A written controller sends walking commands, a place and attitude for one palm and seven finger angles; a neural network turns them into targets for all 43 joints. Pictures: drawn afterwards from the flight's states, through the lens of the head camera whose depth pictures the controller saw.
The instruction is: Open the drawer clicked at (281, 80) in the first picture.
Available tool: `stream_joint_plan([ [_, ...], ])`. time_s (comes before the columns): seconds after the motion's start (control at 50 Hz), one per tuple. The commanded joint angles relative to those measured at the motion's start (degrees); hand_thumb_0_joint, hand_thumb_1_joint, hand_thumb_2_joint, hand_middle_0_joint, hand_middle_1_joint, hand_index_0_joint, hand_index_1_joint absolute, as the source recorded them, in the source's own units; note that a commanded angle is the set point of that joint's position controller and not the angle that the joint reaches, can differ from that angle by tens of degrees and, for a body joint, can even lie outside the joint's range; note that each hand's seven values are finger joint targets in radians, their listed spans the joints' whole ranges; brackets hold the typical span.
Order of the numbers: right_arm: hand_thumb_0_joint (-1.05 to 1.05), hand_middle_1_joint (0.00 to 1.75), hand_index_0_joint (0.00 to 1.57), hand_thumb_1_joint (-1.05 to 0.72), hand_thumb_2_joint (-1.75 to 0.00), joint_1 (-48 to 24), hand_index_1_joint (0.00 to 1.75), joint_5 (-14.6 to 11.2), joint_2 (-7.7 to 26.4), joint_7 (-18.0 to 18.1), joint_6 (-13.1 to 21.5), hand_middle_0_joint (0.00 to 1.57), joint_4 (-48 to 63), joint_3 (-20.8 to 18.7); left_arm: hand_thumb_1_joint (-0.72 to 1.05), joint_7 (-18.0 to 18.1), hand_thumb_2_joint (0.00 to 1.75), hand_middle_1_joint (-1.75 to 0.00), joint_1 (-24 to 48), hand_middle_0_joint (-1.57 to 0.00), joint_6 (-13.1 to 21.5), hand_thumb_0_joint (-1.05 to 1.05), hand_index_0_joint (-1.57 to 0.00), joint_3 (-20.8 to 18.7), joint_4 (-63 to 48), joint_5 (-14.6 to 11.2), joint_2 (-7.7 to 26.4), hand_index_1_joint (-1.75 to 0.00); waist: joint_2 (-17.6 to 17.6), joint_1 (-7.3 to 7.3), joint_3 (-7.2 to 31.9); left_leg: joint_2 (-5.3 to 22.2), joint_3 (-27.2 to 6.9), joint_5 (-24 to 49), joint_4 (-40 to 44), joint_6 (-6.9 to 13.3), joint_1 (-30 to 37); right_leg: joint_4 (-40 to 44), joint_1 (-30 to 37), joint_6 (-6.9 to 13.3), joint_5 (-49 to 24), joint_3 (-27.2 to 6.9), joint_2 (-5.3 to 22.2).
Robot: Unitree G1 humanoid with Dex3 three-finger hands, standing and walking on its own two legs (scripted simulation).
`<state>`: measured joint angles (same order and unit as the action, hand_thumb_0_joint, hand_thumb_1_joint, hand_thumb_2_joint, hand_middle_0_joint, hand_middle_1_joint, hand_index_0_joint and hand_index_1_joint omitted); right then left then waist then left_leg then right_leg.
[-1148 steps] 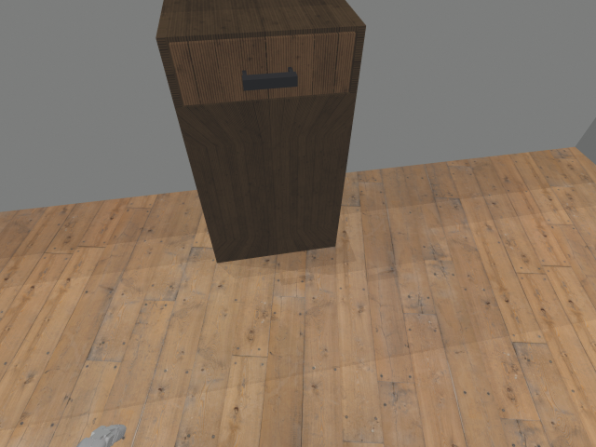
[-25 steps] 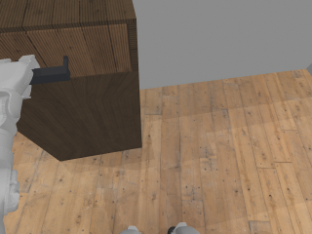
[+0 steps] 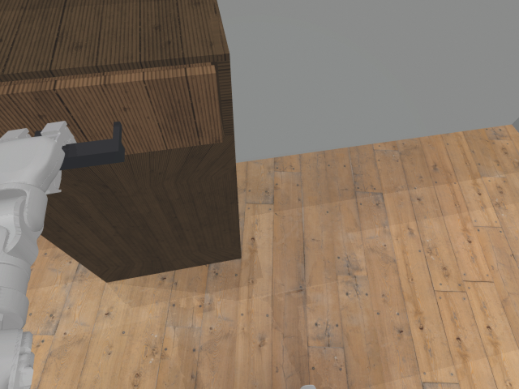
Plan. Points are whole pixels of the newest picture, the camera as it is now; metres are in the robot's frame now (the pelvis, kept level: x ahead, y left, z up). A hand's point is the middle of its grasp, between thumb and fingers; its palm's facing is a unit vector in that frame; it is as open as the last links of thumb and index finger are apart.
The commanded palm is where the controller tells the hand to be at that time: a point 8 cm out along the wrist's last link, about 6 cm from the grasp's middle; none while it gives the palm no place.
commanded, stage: pull the drawer open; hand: left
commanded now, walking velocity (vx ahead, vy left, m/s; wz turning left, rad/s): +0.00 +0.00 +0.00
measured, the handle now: (77, 144) +0.47 +0.31 +0.06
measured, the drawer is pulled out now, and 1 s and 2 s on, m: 0.02 0.05 0.12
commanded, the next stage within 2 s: none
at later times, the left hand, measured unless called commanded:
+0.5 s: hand (45, 194) +0.39 +0.34 +0.04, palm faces -0.07 +0.00 -1.00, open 6.1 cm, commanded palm +0.38 +0.32 +0.10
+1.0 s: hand (46, 195) +0.39 +0.34 +0.04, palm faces -0.07 +0.00 -1.00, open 6.2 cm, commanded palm +0.35 +0.32 +0.10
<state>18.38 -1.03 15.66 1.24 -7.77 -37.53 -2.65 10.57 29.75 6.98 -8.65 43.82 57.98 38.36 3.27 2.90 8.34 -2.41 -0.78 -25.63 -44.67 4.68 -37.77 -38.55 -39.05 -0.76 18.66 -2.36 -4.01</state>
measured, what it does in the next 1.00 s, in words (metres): stands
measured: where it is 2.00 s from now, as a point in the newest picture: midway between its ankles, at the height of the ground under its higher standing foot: outside the picture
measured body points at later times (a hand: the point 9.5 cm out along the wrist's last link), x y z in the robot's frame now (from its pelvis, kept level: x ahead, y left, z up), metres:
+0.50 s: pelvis -0.01 -0.01 +0.00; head +0.08 +0.01 +0.44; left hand +0.39 +0.33 +0.10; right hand +0.11 -0.27 -0.12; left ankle -0.06 +0.06 -0.71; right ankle -0.01 -0.14 -0.71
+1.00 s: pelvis -0.03 -0.02 +0.00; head +0.06 -0.01 +0.44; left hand +0.39 +0.33 +0.10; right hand +0.01 -0.30 -0.12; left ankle -0.06 +0.06 -0.71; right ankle -0.01 -0.14 -0.71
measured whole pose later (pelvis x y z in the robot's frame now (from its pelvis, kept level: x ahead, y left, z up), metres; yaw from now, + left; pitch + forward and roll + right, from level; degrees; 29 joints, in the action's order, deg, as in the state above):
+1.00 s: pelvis -0.03 -0.02 +0.00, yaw +1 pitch +18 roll -3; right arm 19.9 -1.5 16.0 3.2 -6.0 -39.6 -2.9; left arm 12.5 35.5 9.2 -8.0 53.5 60.5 40.6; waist 2.2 3.5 7.2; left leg -2.0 -0.9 -23.9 -46.2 3.5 -39.9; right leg -40.9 -41.6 0.5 17.2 -1.5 -4.2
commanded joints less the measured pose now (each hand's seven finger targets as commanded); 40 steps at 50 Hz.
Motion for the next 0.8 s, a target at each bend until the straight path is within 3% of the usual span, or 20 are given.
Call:
stream_joint_plan([
  [0.0, 0.0, 0.3, 0.2, -0.9, -0.9, 2.47, 0.3, 0.25, 9.36, 0.66, 1.57, 0.2, 5.68, -3.41, 0.9, 1.74, 0.9, -1.35, 8.53, -0.4, -0.02, 0.0, -0.4, -3.08, -13.24, -0.64, 14.14, -1.35, 4.06, -2.63, 22.06, 4.04, -3.12, 51.43, 2.74, -4.36, 17.92, -0.44, 12.2, 2.66, -22.17, 3.64, -0.05],
  [0.04, 0.0, 0.3, 0.2, -0.9, -0.9, 2.36, 0.3, 0.44, 9.28, 0.56, 1.83, 0.2, 5.6, -3.58, 0.9, 1.83, 0.9, -1.35, 7.97, -0.4, -0.71, 0.0, -0.4, -2.69, -15.02, -0.84, 13.22, -1.35, 4.41, -2.4, 22.01, 4.37, -3.56, 54.33, 2.38, -4.7, 19.67, -0.51, 11.61, 2.53, -22.68, 3.84, 0.03],
  [0.08, 0.0, 0.3, 0.2, -0.9, -0.9, 1.36, 0.3, 0.53, 9.26, 0.51, 1.97, 0.2, 6.28, -3.31, 0.9, 1.63, 0.9, -1.35, 3.15, -0.4, -1.74, 0.0, -0.4, -4.09, -15.69, -1.37, 13.63, -1.35, 3.3, -3.45, 21.91, 4.17, -3.45, 53.84, 2.59, -4.64, 18.94, -0.45, 13.2, 2.51, -22.98, 3.61, 0.16],
  [0.1, 0.0, 0.3, 0.2, -0.9, -0.9, 0.98, 0.3, 0.5, 9.24, 0.54, 2.06, 0.2, 6.33, -3.24, 0.9, 1.6, 0.9, -1.35, 3.24, -0.4, -2.13, 0.0, -0.4, -4.28, -16.54, -1.55, 13.64, -1.35, 2.05, -3.26, 21.25, 4.18, -3.26, 53.1, 2.81, -4.48, 18.33, -0.28, 13.93, 2.47, -23.72, 3.6, 0.26],
  [0.14, 0.0, 0.3, 0.2, -0.9, -0.9, 0.32, 0.3, 0.59, 8.97, 0.52, 2.39, 0.2, 6.98, -3.13, 0.9, 1.46, 0.9, -1.35, 3.11, -0.4, -2.26, 0.0, -0.4, -3.58, -20.06, -1.89, 12.74, -1.35, 3.71, -3.27, 21.95, 4.07, -3.48, 54.51, 2.84, -4.53, 19.31, -0.42, 14.5, 2.44, -24.53, 3.58, 0.49],
  [0.16, 0.0, 0.3, 0.2, -0.9, -0.9, -0.13, 0.3, 0.58, 8.82, 0.5, 2.47, 0.2, 7.04, -3.23, 0.9, 1.48, 0.9, -1.35, 0.18, -0.4, -2.64, 0.0, -0.4, -4.82, -20.22, -1.91, 13.2, -1.35, 2.72, -3.77, 21.4, 4.12, -3.63, 55.15, 2.81, -4.55, 19.54, -0.37, 14.65, 2.45, -24.32, 3.56, 0.45],
  [0.2, 0.0, 0.3, 0.2, -0.9, -0.9, 1.09, 0.3, 0.61, 9.73, 1.45, 2.04, 0.2, 4.61, -2.69, 0.9, 1.9, 0.9, -1.35, 17.78, -0.4, -3.08, 0.0, -0.4, -2.43, -14.51, -0.14, 14.85, -1.35, 2.39, 0.31, 16.06, 3.89, -3.89, 47.75, 2.72, -4.72, 17.33, -0.19, 9.23, 2.28, -20.32, 4.31, 0.26],
  [0.22, 0.0, 0.3, 0.2, -0.9, -0.9, 1.8, 0.3, 0.69, 9.55, 1.65, 2.08, 0.2, 4.19, -2.81, 0.9, 1.94, 0.9, -1.35, 21.08, -0.4, -2.82, 0.0, -0.4, -1.96, -13.08, 0.4, 14.8, -1.35, 1.66, 1.01, 14.63, 3.86, -3.78, 44.68, 2.92, -4.56, 16.48, 0.03, 7.96, 2.47, -18.2, 4.57, 0.18],
  [0.24, 0.0, 0.3, 0.2, -0.9, -0.9, 1.69, 0.3, 0.73, 9.33, 1.75, 2.27, 0.2, 4.34, -2.84, 0.9, 2.02, 0.9, -1.35, 19.61, -0.4, -2.74, 0.0, -0.4, -2.12, -11.6, 0.99, 14.94, -1.35, 2.87, -0.15, 15.48, 3.54, -3.71, 44.65, 3.14, -4.73, 16.78, -0.17, 8.42, 2.73, -17.81, 4.52, 0.2],
  [0.28, 0.0, 0.3, 0.2, -0.9, -0.9, 2.31, 0.3, 0.85, 9.23, 1.99, 2.17, 0.2, 4.03, -2.94, 0.9, 2.09, 0.9, -1.35, 20.85, -0.4, -2.77, 0.0, -0.4, -2.15, -10.29, 2.07, 15.7, -1.35, 4.53, -0.98, 19.37, 3.39, -3.75, 48.64, 2.54, -5.39, 19.24, -0.71, 8.89, 3.03, -19.28, 4.35, 0.29],
  [0.32, 0.0, 0.3, 0.2, -0.9, -0.9, 3.17, 0.3, 1.07, 9.07, 1.92, 1.98, 0.2, 3.47, -3.04, 0.9, 1.71, 0.9, -1.35, 24.21, -0.4, -2.27, 0.0, -0.4, -0.1, -9.68, 2.31, 14.03, -1.35, 6.23, -0.4, 21.77, 3.61, -4.46, 52.43, 1.66, -6.03, 21.77, -1.16, 7.2, 3.19, -19.1, 4.55, 0.22],
  [0.34, 0.0, 0.3, 0.2, -0.9, -0.9, 3.11, 0.3, 1.01, 8.94, 1.87, 1.77, 0.2, 3.3, -2.9, 0.9, 1.66, 0.9, -1.35, 24.64, -0.4, -2.07, 0.0, -0.4, -0.58, -8.27, 2.49, 14.9, -1.35, 6.53, -0.66, 21.16, 3.53, -4.6, 51.53, 1.53, -6.24, 21.48, -1.32, 6.64, 3.2, -18.04, 4.67, 0.22],
  [0.38, 0.0, 0.3, 0.2, -0.9, -0.9, 2.89, 0.3, 1.05, 8.78, 1.93, 1.58, 0.2, 3.41, -2.73, 0.9, 1.48, 0.9, -1.35, 25.76, -0.4, -1.7, 0.0, -0.4, 1.52, -6.35, 2.57, 12.86, -1.35, 5.13, -0.39, 20.74, 2.97, -3.84, 47.54, 1.56, -5.7, 19.69, -0.95, 7.2, 3.18, -17.84, 4.49, 0.23],
  [0.44, 0.0, 0.3, 0.2, -0.9, -0.9, 3.5, 0.3, 1.03, 8.83, 2.11, 1.43, 0.2, 3.3, -2.74, 0.9, 1.53, 0.9, -1.35, 28.27, -0.4, -0.19, 0.0, -0.4, 0.37, -5.21, 2.73, 14.74, -1.35, 3.98, -0.32, 22.02, 2.61, -3.7, 44.4, 1.65, -5.13, 17.96, -0.99, 8.6, 3.29, -18.16, 4.18, 0.27],
  [0.5, 0.0, 0.3, 0.2, -0.9, -0.9, 3.6, 0.3, 0.76, 8.7, 2.37, 1.39, 0.2, 3.4, -2.57, 0.9, 1.4, 0.9, -1.35, 27.6, -0.4, 0.84, 0.0, -0.4, 0.99, -1.27, 2.47, 14.02, -1.35, 1.13, 0.12, 19.3, 1.97, -2.64, 36.78, 2.25, -3.97, 13.62, -0.36, 9.43, 3.25, -17.24, 3.8, 0.3],
  [0.56, 0.0, 0.3, 0.2, -0.9, -0.9, 3.79, 0.3, 0.71, 8.9, 2.65, 1.46, 0.2, 3.43, -2.51, 0.9, 1.72, 0.9, -1.35, 29.26, -0.4, 2.47, 0.0, -0.4, -0.76, -0.98, 2.99, 17.17, -1.35, 2.33, -0.25, 20.61, 1.5, -1.96, 32.17, 2.54, -3.34, 11.46, -0.65, 10.84, 3.37, -16.79, 3.14, 0.34],
  [0.64, 0.0, 0.3, 0.2, -0.9, -0.9, 4.29, 0.3, 0.51, 8.79, 2.78, 1.93, 0.2, 3.19, -2.5, 0.9, 2.53, 0.9, -1.35, 30.48, -0.4, 3.7, 0.0, -0.4, 0.31, 0.32, 3.49, 16.65, -1.35, 3.59, 0.41, 19.26, 1.29, -1.65, 26.71, 3.05, -2.77, 9.37, -0.29, 9.53, 3.48, -14.12, 2.82, 0.22],
  [0.66, 0.0, 0.3, 0.2, -0.9, -0.9, 4.36, 0.3, 0.41, 9.02, 2.79, 1.98, 0.2, 2.87, -2.45, 0.9, 2.88, 0.9, -1.35, 30.1, -0.4, 3.88, 0.0, -0.4, -1.1, 0.73, 3.74, 18.45, -1.35, 3.89, -0.07, 18.75, 1.32, -1.76, 25.65, 3.3, -2.93, 8.72, -0.4, 9.32, 3.63, -13.27, 2.83, 0.17],
  [0.74, 0.0, 0.3, 0.2, -0.9, -0.9, 5.27, 0.3, 0.37, 9.22, 2.93, 2.43, 0.2, 2.49, -2.77, 0.9, 3.73, 0.9, -1.35, 31.59, -0.4, 4.19, 0.0, -0.4, -1.23, 1.07, 4.04, 19.14, -1.35, 3.2, 0.57, 21.26, 1.4, -1.64, 24.49, 3.04, -2.57, 8.74, -0.54, 9.18, 3.37, -12.71, 2.57, 0.08],
  [0.78, 0.0, 0.3, 0.2, -0.9, -0.9, 5.49, 0.3, 0.34, 9.52, 2.92, 2.74, 0.2, 2.03, -2.73, 0.9, 3.9, 0.9, -1.35, 30.77, -0.4, 4.06, 0.0, -0.4, -1.97, 2.24, 3.61, 19.99, -1.35, 3.13, 0.28, 20.6, 1.26, -1.15, 22.79, 3.22, -2.31, 7.23, -0.39, 9.94, 3.32, -12.71, 2.28, 0.15],
])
